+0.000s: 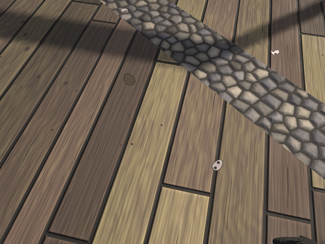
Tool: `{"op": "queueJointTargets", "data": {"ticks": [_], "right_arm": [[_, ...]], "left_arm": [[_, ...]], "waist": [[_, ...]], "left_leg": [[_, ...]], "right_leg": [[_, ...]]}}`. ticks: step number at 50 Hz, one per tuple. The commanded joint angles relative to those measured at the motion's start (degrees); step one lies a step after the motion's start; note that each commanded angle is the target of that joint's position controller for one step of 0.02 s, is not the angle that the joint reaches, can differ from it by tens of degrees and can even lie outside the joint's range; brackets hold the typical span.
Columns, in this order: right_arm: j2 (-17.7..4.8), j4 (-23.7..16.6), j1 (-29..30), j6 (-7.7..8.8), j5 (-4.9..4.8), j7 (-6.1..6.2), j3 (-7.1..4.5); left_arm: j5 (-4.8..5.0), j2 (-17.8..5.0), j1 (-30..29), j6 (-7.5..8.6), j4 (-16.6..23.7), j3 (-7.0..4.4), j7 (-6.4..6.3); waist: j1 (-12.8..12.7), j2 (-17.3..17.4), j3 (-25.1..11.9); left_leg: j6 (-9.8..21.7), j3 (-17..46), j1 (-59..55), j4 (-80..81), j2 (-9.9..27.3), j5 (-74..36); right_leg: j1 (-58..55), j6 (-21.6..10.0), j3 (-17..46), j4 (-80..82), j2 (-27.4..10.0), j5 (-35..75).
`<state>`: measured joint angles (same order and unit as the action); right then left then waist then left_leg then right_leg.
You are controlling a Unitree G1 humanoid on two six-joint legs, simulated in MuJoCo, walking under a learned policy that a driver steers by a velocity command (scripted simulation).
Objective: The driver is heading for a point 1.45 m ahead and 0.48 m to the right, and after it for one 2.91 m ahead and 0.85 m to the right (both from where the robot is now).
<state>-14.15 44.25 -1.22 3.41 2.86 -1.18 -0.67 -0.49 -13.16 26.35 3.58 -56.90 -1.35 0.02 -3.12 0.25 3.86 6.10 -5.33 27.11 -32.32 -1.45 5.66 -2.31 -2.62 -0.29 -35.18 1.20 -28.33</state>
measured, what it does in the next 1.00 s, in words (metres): walks ahead: right foot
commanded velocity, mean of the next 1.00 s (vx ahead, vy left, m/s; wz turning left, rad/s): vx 0.50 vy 0.00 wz -0.22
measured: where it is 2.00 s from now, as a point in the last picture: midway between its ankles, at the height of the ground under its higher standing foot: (230, 120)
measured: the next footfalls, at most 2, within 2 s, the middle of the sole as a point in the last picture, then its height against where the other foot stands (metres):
right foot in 0.54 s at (197, 237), level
left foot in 1.06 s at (167, 164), level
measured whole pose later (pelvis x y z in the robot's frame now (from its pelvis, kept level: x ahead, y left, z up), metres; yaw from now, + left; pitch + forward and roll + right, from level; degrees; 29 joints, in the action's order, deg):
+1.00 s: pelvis +0.55 -0.02 +0.02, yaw -15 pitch +2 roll -1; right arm -13.7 44.5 1.0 2.4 1.6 -1.2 -0.7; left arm -0.9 -13.6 25.9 3.0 -54.6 -3.8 -0.2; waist -6.2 2.0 2.2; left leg -2.1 1.9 33.3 -35.4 2.6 3.4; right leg 0.4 -5.7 9.3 -17.3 7.4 -17.6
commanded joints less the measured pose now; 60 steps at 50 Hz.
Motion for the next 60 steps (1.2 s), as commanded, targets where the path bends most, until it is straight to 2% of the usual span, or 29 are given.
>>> {"op": "queueJointTargets", "data": {"ticks": [1, 2, 3, 5, 8, 12, 16, 21, 24, 26, 27, 28, 29, 30, 31, 32, 34, 37, 43, 48, 50, 52, 53, 54, 55, 56, 57, 58, 60], "right_arm": [[-13.5, 4.2, -22.2, -0.35, -1.47, 0.76, -4.62], [-10.2, 3.7, -16.4, -0.16, -1.89, 0.68, -3.73], [-7.3, 3.8, -14.0, 0.38, -1.66, 0.44, -3.04], [-4.9, 5.1, -13.1, 1.22, -1.85, 0.7, -2.24], [-5.3, 7.4, -16.5, 2.48, -2.4, 0.68, -2.29], [-5.5, 9.8, -20.8, 2.41, -2.59, 0.76, -2.2], [-5.4, 11.7, -24.4, 2.34, -2.52, 0.92, -1.88], [-5.8, 14.3, -28.6, 1.83, -1.72, 1.75, -1.72], [-6.9, 14.5, -25.8, 1.72, -1.22, 2.38, -2.03], [-7.6, 14.5, -24.3, 1.2, -1.09, 2.54, -2.23], [-6.6, 13.0, -23.9, 1.34, -1.45, 2.54, -1.81], [-1.3, 11.6, -29.7, 1.61, -2.95, 1.43, -0.97], [-5.9, 11.3, -25.8, 1.89, -1.48, 1.4, -2.15], [-6.4, 8.9, -20.1, 2.47, -1.5, 1.15, -2.35], [-6.1, 8.1, -17.3, 3.05, -1.58, 1.03, -2.24], [-5.4, 7.8, -16.4, 2.68, -1.29, 1.01, -2.27], [-3.9, 7.0, -17.1, 0.79, -0.28, 0.8, -1.98], [-3.1, 5.0, -13.6, -0.7, -0.06, 0.48, -1.81], [-3.5, -0.8, 0.9, -0.97, -0.75, 0.2, -1.52], [-4.1, -4.5, 8.0, -0.24, -1.4, 0.04, -1.05], [-5.2, -4.9, 6.2, 0.36, -1.6, 0.13, -1.26], [-7.3, -2.7, -2.7, 1.15, -1.78, 0.78, -2.14], [-9.3, -0.8, -10.3, 2.0, -1.32, 1.48, -2.96], [-13.8, -0.4, -19.9, 2.4, 0.07, 2.55, -4.01], [-18.1, -0.7, -19.1, 1.42, 0.63, 2.61, -5.06], [-13.1, -1.2, -15.7, 0.63, -0.15, 2.28, -4.55], [-7.9, -2.1, -12.2, 0.57, -0.69, 2.05, -3.32], [-5.7, -1.9, -10.6, 0.74, -0.65, 1.85, -2.72], [-4.9, -0.5, -11.7, 1.41, -0.92, 2.0, -2.39]], "left_arm": [[-0.22, -8.4, 2.1, 0.54, 4.4, -1.81, -0.16], [-0.04, -8.4, -2.3, 0.9, 5.8, -2.06, 0.17], [-0.03, -7.1, -4.3, 1.22, 5.9, -1.68, 0.4], [-1.29, -5.6, -3.5, 0.01, 5.2, -1.44, 1.02], [-1.66, -4.0, -5.1, -1.41, 5.5, -1.25, 1.9], [-1.66, -4.3, -15.5, -1.87, 8.8, -1.15, 2.22], [-1.11, -3.0, -23.7, -1.4, 11.3, -0.3, 2.25], [-0.96, -3.5, -30.4, -0.91, 13.9, 0.03, 1.92], [-0.87, -4.6, -25.2, -0.32, 12.5, -0.55, 1.4], [-1.27, -6.4, -10.2, 0.35, 7.4, -1.88, 0.62], [-2.46, -10.0, -0.5, 0.55, 4.9, -3.15, 0.06], [-2.81, -16.2, 2.9, 0.14, 4.3, -4.95, -0.18], [-0.02, -13.6, -1.5, -0.59, 4.2, -4.68, 0.62], [0.5, -11.6, -7.7, -0.68, 5.4, -4.24, 0.72], [0.12, -8.4, -10.3, -0.5, 5.7, -3.58, 0.91], [0.02, -7.0, -11.2, -0.21, 5.5, -3.24, 0.72], [0.3, -6.1, -10.8, 0.5, 4.6, -2.85, 0.39], [0.5, -8.7, -7.9, 0.98, 4.1, -3.62, 0.22], [0.38, -8.8, -1.0, 0.32, 3.7, -3.95, 0.19], [-0.53, -9.5, 2.3, -0.21, 4.0, -4.25, -0.47], [-0.73, -10.4, 0.6, -0.29, 5.0, -4.61, -0.97], [-0.71, -11.8, -2.9, -0.05, 6.3, -5.04, -0.85], [-0.2, -11.4, -3.8, 0.41, 6.6, -4.97, -0.3], [0.6, -7.6, -3.7, 1.0, 8.8, -3.96, 0.1], [2.17, -3.8, 2.9, 0.66, 10.4, -3.32, 0.03], [0.16, -8.3, 2.7, -0.43, 8.5, -3.76, -0.58], [-0.55, -8.6, -1.2, -0.74, 8.4, -3.96, -0.09], [-0.63, -7.4, -3.9, -0.87, 8.9, -3.78, 0.44], [-1.64, -6.7, -5.5, -2.06, 9.5, -3.8, 1.55]], "waist": [[8.5, 6.0, -17.2], [6.2, 4.1, -8.7], [5.0, 1.8, -5.1], [2.0, 3.2, -3.2], [1.1, 3.1, -2.3], [2.9, 2.4, 1.2], [5.0, 2.4, 1.8], [6.6, 2.9, 2.5], [3.2, 4.0, -0.4], [-3.2, 3.2, -8.0], [-6.6, 0.4, -13.6], [-3.3, -13.1, -19.6], [-2.3, -6.6, -18.2], [-0.2, -4.6, -9.0], [0.9, -0.6, -5.1], [2.7, 0.3, -2.5], [5.1, -1.1, -2.9], [5.0, -1.8, -2.4], [-0.1, -3.4, -0.8], [-2.5, -4.5, -1.0], [-0.7, -5.2, -1.3], [3.6, -5.2, -4.4], [7.4, -1.7, -8.8], [10.5, 4.8, -17.9], [6.1, 18.2, -21.8], [4.4, 9.9, -15.7], [4.2, 3.1, -8.7], [3.7, 1.4, -5.2], [2.8, 5.7, -3.5]], "left_leg": [[10.8, 45.2, -41.7, 16.9, 23.4, 19.3], [9.3, 34.6, -33.2, 17.7, 21.3, 16.0], [8.2, 28.2, -26.7, 19.6, 18.6, 8.0], [5.8, 19.7, -19.7, 21.8, 14.2, -0.1], [6.2, 15.2, -18.2, 24.4, 12.8, -5.6], [5.7, 11.5, -20.4, 27.1, 11.2, -8.3], [4.1, 8.4, -23.3, 26.1, 9.9, -16.3], [4.6, 8.3, -32.8, 23.0, 12.6, -24.6], [3.2, 4.8, -36.1, 15.6, 13.6, -42.3], [1.3, 1.4, -33.2, -2.7, 11.9, -47.0], [0.2, -0.3, -21.5, -18.1, 10.2, -31.0], [-2.9, -1.6, 1.6, -41.6, -1.7, 10.7], [-2.2, 7.3, 9.5, -47.0, -1.6, 21.2], [-1.9, 8.4, 12.7, -45.2, 2.1, 15.7], [-2.1, 8.2, 10.8, -41.4, 4.1, 12.0], [-2.7, 8.2, 8.1, -37.8, 5.4, 11.0], [-4.6, 7.9, 3.0, -32.9, 6.2, 10.9], [-7.1, 6.2, 4.1, -26.8, 6.3, 8.6], [-9.2, 5.8, 9.4, -11.3, 5.6, -4.0], [-8.4, 6.1, 9.2, -3.9, 3.1, -2.9], [-7.4, 6.9, 3.8, 0.3, 2.4, -0.4], [-5.6, 6.2, -10.4, 4.7, 0.0, 3.2], [-3.9, 7.7, -21.6, 8.1, 2.0, 2.2], [-1.0, 20.5, -35.1, 9.4, 15.4, 13.7], [4.9, 45.5, -44.6, 16.2, 27.7, 17.9], [5.4, 46.6, -38.4, 16.6, 26.5, 23.5], [4.1, 37.1, -30.9, 17.4, 23.5, 21.0], [3.1, 28.8, -25.7, 18.7, 20.5, 12.7], [1.3, 18.7, -21.6, 20.3, 16.6, 2.3]], "right_leg": [[36.7, -2.8, 5.5, -40.6, 0.7, 1.3], [37.7, -3.2, 4.9, -38.9, -2.1, 7.2], [35.7, -3.1, 4.2, -35.9, -4.0, 10.6], [30.9, -2.0, 3.5, -31.4, -6.2, 12.2], [31.8, -0.5, 1.6, -28.4, -6.9, 14.1], [40.3, 1.5, -0.6, -20.5, -8.3, 22.4], [39.5, 1.9, -3.1, -8.4, -6.7, 28.8], [39.4, -0.4, -4.3, 0.1, -4.2, 27.3], [30.8, -3.9, -6.0, 3.2, -0.6, 20.6], [13.7, -6.9, -6.5, 7.8, 2.7, 20.7], [-1.0, -10.1, 3.7, 7.9, -5.7, 17.7], [-17.3, -20.2, 34.8, 12.2, -22.2, 15.9], [-15.7, -20.5, 42.5, 18.4, -21.4, 14.5], [-7.4, -18.6, 32.8, 19.4, -19.7, 14.9], [-0.2, -16.8, 27.4, 21.1, -17.4, 20.6], [5.3, -15.1, 23.2, 22.0, -14.7, 26.0], [10.8, -13.4, 18.0, 23.1, -11.3, 31.6], [13.9, -13.7, 15.8, 24.7, -9.2, 31.5], [9.5, -10.6, 16.8, 24.3, -7.3, 31.4], [2.9, -10.1, 19.5, 19.2, -8.4, 39.0], [3.2, -8.6, 21.1, 16.6, -9.0, 41.0], [7.0, -6.4, 21.1, 9.6, -7.4, 47.1], [10.4, -5.0, 18.4, -0.8, -3.8, 45.9], [17.5, -3.7, 13.8, -16.3, -0.2, 31.6], [34.5, -2.4, 7.3, -29.1, 7.9, -4.2], [39.4, -2.9, 7.0, -35.2, 2.2, -1.3], [39.1, -2.6, 6.7, -35.1, 0.0, 4.5], [37.8, -2.0, 6.0, -33.2, -1.8, 8.0], [35.8, -0.9, 4.9, -31.2, -3.6, 10.0]]}}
